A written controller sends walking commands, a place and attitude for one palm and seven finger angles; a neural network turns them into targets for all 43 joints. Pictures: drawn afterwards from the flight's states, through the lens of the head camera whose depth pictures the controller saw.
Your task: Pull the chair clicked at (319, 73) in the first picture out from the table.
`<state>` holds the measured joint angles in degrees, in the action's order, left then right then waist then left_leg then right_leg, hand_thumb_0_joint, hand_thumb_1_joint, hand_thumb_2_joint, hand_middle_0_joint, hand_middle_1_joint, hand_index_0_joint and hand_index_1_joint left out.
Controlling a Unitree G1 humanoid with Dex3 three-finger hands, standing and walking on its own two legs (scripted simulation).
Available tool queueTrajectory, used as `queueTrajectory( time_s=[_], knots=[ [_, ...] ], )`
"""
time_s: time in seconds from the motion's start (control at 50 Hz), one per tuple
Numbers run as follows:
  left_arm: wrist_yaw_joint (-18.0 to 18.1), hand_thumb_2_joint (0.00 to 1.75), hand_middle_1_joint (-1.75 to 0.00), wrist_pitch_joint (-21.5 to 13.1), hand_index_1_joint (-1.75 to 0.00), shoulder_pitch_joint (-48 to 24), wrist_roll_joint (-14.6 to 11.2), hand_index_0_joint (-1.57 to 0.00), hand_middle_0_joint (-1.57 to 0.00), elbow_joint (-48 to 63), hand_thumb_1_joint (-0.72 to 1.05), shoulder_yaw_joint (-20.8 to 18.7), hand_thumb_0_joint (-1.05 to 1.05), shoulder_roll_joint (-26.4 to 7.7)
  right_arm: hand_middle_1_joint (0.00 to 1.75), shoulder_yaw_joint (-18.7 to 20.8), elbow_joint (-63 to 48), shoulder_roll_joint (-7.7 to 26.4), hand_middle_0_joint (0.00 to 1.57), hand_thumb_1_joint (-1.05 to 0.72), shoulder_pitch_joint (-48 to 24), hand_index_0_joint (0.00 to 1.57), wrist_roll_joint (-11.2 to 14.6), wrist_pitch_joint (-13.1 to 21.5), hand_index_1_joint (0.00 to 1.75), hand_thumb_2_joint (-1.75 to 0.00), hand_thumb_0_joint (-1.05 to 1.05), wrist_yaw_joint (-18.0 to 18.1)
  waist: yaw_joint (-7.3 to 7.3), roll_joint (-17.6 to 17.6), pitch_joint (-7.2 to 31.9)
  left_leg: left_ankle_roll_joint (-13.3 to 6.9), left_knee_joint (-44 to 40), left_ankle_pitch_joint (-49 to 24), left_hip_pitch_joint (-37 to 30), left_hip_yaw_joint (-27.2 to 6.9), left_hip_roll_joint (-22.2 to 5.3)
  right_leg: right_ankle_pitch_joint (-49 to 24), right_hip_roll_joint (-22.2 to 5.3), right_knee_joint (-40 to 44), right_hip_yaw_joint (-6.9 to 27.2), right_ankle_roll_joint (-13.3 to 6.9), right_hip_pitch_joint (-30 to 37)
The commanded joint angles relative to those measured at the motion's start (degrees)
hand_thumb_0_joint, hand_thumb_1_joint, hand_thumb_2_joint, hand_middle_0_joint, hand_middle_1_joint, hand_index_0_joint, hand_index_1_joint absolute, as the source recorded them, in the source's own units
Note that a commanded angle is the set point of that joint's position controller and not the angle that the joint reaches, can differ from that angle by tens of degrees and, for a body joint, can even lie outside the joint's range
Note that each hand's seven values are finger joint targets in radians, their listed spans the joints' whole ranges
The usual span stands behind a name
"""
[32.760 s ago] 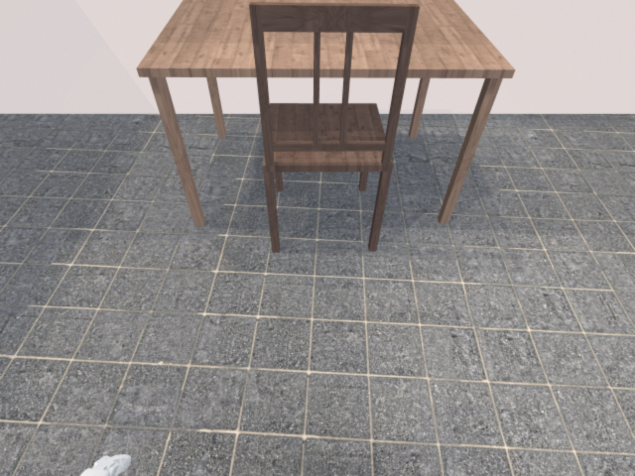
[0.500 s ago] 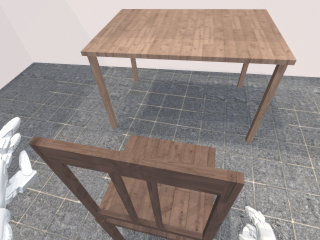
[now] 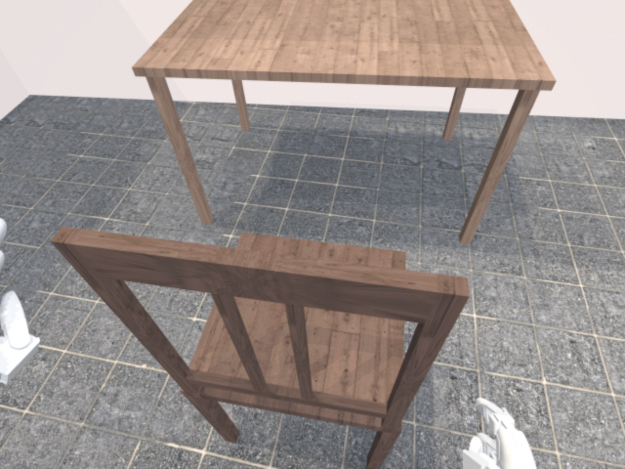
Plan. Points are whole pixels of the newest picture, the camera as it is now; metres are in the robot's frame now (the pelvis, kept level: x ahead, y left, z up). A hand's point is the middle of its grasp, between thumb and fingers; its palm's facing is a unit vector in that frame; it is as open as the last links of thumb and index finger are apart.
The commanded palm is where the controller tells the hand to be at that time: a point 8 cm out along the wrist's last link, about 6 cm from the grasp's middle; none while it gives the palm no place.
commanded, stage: step back with the hand held close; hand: left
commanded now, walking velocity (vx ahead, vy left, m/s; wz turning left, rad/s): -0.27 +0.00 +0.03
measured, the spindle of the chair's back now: (244, 348) +0.29 +0.14 -0.06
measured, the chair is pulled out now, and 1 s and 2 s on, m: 0.68 0.68 0.68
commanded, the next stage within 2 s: stop stepping back and stand still in 0.90 s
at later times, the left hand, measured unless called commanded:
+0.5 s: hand out of the picture +0.12 +0.28 +0.16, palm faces +0.48 -0.70 -0.53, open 7.4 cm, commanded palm +0.06 +0.31 +0.18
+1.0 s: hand out of the picture +0.08 +0.23 +0.17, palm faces +0.38 -0.76 -0.52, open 7.5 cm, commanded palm +0.01 +0.28 +0.18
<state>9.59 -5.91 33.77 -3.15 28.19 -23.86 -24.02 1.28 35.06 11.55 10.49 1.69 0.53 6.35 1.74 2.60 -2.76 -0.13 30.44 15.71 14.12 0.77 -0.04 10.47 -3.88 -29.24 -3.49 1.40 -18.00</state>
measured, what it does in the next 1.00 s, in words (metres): walks backwards: right foot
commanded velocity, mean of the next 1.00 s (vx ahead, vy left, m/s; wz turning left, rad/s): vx -0.36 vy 0.00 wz -0.02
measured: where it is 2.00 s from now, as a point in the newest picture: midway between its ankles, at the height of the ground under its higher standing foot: outside the picture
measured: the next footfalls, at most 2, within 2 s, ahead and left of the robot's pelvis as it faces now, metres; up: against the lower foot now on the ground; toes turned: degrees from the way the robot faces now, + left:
right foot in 0.96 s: -0.13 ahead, -0.16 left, +0.00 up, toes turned -2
left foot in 1.16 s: -0.12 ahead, +0.10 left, +0.00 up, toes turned -1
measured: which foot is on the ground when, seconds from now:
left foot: down 0.00-1.00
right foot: down 0.00-0.74, up 0.76-0.94, down 0.96-1.00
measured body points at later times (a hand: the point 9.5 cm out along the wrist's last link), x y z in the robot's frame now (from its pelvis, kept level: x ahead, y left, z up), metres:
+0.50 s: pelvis -0.07 +0.00 -0.02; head -0.04 +0.01 +0.43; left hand +0.09 +0.32 +0.19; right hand +0.10 -0.22 -0.11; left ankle +0.01 +0.12 -0.73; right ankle +0.01 -0.14 -0.73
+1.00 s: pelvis -0.13 -0.02 -0.01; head -0.07 -0.01 +0.44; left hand +0.05 +0.27 +0.20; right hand +0.04 -0.24 -0.10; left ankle -0.03 +0.12 -0.73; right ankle -0.17 -0.16 -0.74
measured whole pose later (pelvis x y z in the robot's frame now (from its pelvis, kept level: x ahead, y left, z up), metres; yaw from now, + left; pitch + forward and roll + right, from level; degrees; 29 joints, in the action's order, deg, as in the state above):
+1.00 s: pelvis -0.13 -0.02 -0.01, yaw +0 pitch +2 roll -5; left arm 7.3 -17.1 30.8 -2.6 32.9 -26.9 -24.3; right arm 0.9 37.7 11.2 9.4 -0.7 11.4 2.9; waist 1.0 4.4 -5.0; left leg 1.9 35.6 8.5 29.8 -4.0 -6.9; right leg 18.2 2.9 -27.1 -2.8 1.6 -12.1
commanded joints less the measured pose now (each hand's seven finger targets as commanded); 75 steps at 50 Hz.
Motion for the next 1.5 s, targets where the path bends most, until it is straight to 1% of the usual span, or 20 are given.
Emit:
queueTrajectory(
  time_s=[0.0,0.1,0.24,0.3,0.46,0.56,0.6,0.66,0.72,0.76,0.86,0.96,1.0,1.02,1.06,1.14,1.2,1.24,1.28,1.48],
  knots=[
    [1.4,0.9,-0.3,-2.1,-0.3,-5.3,0.6,-0.2,-0.2,8.3,0.9,-4.1,0.0,-7.6,0.3,2.5,-8.9,7.1,0.2,-0.9,-3.7,0.2,-0.2,3.8,0.3,-0.9,0.0,0.2,-1.31,-6.1,6.0,-0.9,0.2,1.2,4.0,-5.0,-4.0,-4.0,-7.8,7.7,10.4,-4.5,2.4],
    [2.3,0.9,-0.3,-3.0,-0.3,-8.1,1.3,-0.2,-0.2,11.9,0.9,-5.9,0.0,-11.0,0.3,1.3,-9.3,7.2,0.2,-0.9,-4.4,0.2,-0.6,4.1,0.3,-0.9,0.0,-0.1,-1.07,-9.9,4.6,-1.4,7.1,10.1,0.2,-4.7,-2.1,20.8,-11.5,14.2,11.5,-6.4,-9.9],
    [2.7,0.9,-0.3,-6.4,-0.3,-5.5,2.3,-0.2,-0.2,16.4,0.9,-10.3,0.0,-11.7,0.3,1.7,-12.5,8.0,0.2,-0.9,-4.1,0.2,0.3,6.3,0.3,-0.9,0.0,0.0,-0.71,12.7,3.8,-5.9,-17.2,26.3,30.2,-15.1,-12.4,8.2,1.1,-10.5,2.4,-0.4,17.3],
    [1.7,0.9,-0.3,-7.2,-0.3,-2.0,1.8,-0.2,-0.2,15.7,0.9,-9.5,0.0,-10.8,0.3,2.2,-11.9,8.3,0.2,-0.9,-2.7,0.2,0.1,7.5,0.3,-0.9,0.0,-0.7,-0.6,6.6,5.3,-4.5,-9.4,15.3,22.8,-11.7,-10.0,1.6,0.2,-6.4,3.5,-1.1,12.4],
    [0.7,0.9,-0.3,-9.5,-0.3,-5.5,1.9,-0.2,-0.2,14.8,0.9,-9.0,0.0,-9.2,0.3,2.5,-9.3,8.3,0.2,-0.9,-2.2,0.2,-0.4,10.1,0.3,-0.9,0.0,-1.2,-1.18,3.7,5.2,-4.7,-6.9,20.4,23.9,-11.8,-10.5,3.6,0.0,-7.8,6.1,-2.1,8.7],
    [1.7,0.9,-0.3,-10.6,-0.3,-8.0,1.3,-0.2,-0.2,19.1,0.9,-10.6,0.0,-12.9,0.3,2.3,-7.3,6.8,0.2,-0.9,-1.6,0.2,-1.9,10.7,0.3,-0.9,0.0,-1.4,-1.49,-8.8,7.3,-0.6,14.7,15.5,7.8,-5.1,-1.3,14.9,-11.6,10.5,19.4,-8.9,-10.1],
    [2.0,0.9,-0.3,-10.5,-0.3,-6.8,1.1,-0.2,-0.2,18.5,0.9,-11.2,0.0,-13.1,0.3,2.1,-6.0,6.2,0.2,-0.9,-2.1,0.2,-2.2,10.0,0.3,-0.9,0.0,-2.0,-1.56,-12.5,10.6,0.0,19.5,9.6,3.3,-4.2,-0.2,9.0,-15.0,11.5,18.1,-10.3,-9.2],
    [1.9,0.9,-0.3,-11.3,-0.3,-3.4,0.9,-0.2,-0.2,17.4,0.9,-13.2,0.0,-13.3,0.3,1.9,-6.5,6.2,0.2,-0.9,-3.5,0.2,-1.7,9.2,0.3,-0.9,0.0,-1.8,-1.77,-6.5,9.7,-1.5,3.4,6.8,4.2,-8.5,-3.6,5.7,-8.4,3.6,11.6,-6.5,-6.7],
    [1.7,0.9,-0.3,-12.0,-0.3,-0.6,1.5,-0.2,-0.2,14.4,0.9,-14.8,0.0,-12.4,0.3,3.2,-7.0,7.7,0.2,-0.9,-5.1,0.2,-1.2,9.9,0.3,-0.9,0.0,-1.3,-2.11,14.5,8.3,-7.0,-15.1,9.0,19.6,-20.4,-17.3,13.3,3.8,-19.2,3.1,-0.7,3.7],
    [1.2,0.9,-0.3,-12.7,-0.3,-3.9,1.3,-0.2,-0.2,14.7,0.9,-13.9,0.0,-11.1,0.3,3.2,-7.1,7.4,0.2,-0.9,-3.7,0.2,-1.7,10.8,0.3,-0.9,0.0,-1.2,-3.26,15.0,4.8,-9.9,-20.3,16.9,30.4,-21.4,-20.6,18.0,5.5,-33.6,5.5,-0.5,7.8],
    [-0.4,0.9,-0.3,-13.8,-0.3,-1.2,-0.2,-0.2,-0.2,15.8,0.9,-10.1,0.0,-9.1,0.3,3.9,-4.8,7.8,0.2,-0.9,-1.1,0.2,-1.7,12.7,0.3,-0.9,0.0,-2.7,-1.12,9.6,9.0,-6.9,-6.1,-19.1,1.8,-14.7,-15.2,13.9,2.6,-5.7,4.1,-1.6,-1.1],
    [-1.4,0.9,-0.3,-15.8,-0.3,-3.7,0.6,-0.2,-0.2,17.7,0.9,-12.4,0.0,-13.6,0.3,2.5,-4.0,7.4,0.2,-0.9,-2.4,0.2,-2.1,14.0,0.3,-0.9,0.0,-3.0,-0.43,4.7,11.3,-2.4,5.1,-10.5,0.1,-9.0,-9.1,-6.4,-0.5,13.4,2.2,-2.2,5.3],
    [-1.6,0.9,-0.3,-14.7,-0.3,-1.2,-0.3,-0.2,-0.2,15.6,0.9,-10.0,0.0,-12.7,0.3,4.6,-5.2,7.8,0.2,-0.9,0.0,0.2,-0.7,12.7,0.3,-0.9,0.0,-2.8,-2.23,-17.7,15.0,2.0,20.4,-0.5,1.0,-2.1,0.0,-20.7,-12.5,8.8,15.6,-10.2,1.9],
    [-1.0,0.9,-0.3,-13.1,-0.3,1.9,-0.7,-0.2,-0.2,13.6,0.9,-11.6,0.0,-13.4,0.3,4.8,-5.7,7.7,0.2,-0.9,-0.9,0.2,0.3,11.0,0.3,-0.9,0.0,-2.7,-1.61,-16.6,14.8,1.5,26.5,5.6,3.8,-3.9,0.2,-23.2,-16.1,8.5,17.3,-13.1,1.5],
    [-0.5,0.9,-0.3,-9.5,-0.3,3.7,-1.3,-0.2,-0.2,11.5,0.9,-12.2,0.0,-11.9,0.3,2.4,-7.9,5.3,0.2,-0.9,-3.5,0.2,0.4,8.2,0.3,-0.9,0.0,-2.9,-2.89,-8.5,12.0,0.7,20.4,7.7,9.1,-6.7,-2.7,-21.3,-15.5,5.0,13.7,-11.4,4.6],
    [0.6,0.9,-0.3,-9.5,-0.3,1.2,-0.7,-0.2,-0.2,11.6,0.9,-11.6,0.0,-12.1,0.3,1.7,-8.3,6.0,0.2,-0.9,-5.0,0.2,0.3,8.8,0.3,-0.9,0.0,-0.9,-2.27,-0.5,10.6,-2.0,-11.6,-20.5,-0.9,-6.9,-6.5,-12.8,-1.9,-3.9,4.8,-2.0,8.9],
    [0.3,0.9,-0.3,-9.0,-0.3,2.4,0.2,-0.2,-0.2,13.4,0.9,-10.9,0.0,-12.7,0.3,2.9,-7.4,6.4,0.2,-0.9,-3.5,0.2,-0.2,8.8,0.3,-0.9,0.0,-1.6,-2.14,4.2,12.7,-3.5,-3.1,-42.7,-10.1,-9.7,-9.9,-7.7,-0.7,-0.2,3.2,-1.0,5.9],
    [-0.7,0.9,-0.3,-8.9,-0.3,1.4,0.0,-0.2,-0.2,15.0,0.9,-8.3,0.0,-11.0,0.3,1.9,-7.2,5.7,0.2,-0.9,-3.9,0.2,-0.4,9.3,0.3,-0.9,0.0,-2.1,-2.17,10.2,9.4,-2.8,-8.1,-26.1,-3.3,-10.9,-9.5,0.9,-0.3,4.1,2.4,-0.5,9.3],
    [-0.4,0.9,-0.3,-8.7,-0.3,1.1,0.2,-0.2,-0.2,14.3,0.9,-6.5,0.0,-9.1,0.3,2.1,-7.2,7.0,0.2,-0.9,-3.8,0.2,0.0,9.7,0.3,-0.9,0.0,-2.1,-1.98,3.6,5.3,-2.3,-8.4,-11.4,3.6,-10.4,-7.8,-4.0,-0.1,7.5,4.6,-1.1,11.9],
    [0.4,0.9,-0.3,-8.4,-0.3,-5.5,0.7,-0.2,-0.2,8.7,0.9,-6.3,0.0,-9.3,0.3,1.3,-7.8,6.7,0.2,-0.9,-2.8,0.2,-0.3,9.5,0.3,-0.9,0.0,-1.1,-2.41,2.2,2.0,-1.7,-12.5,10.8,5.8,-7.9,-5.0,8.1,0.5,12.7,7.2,-1.5,7.9]
  ],
)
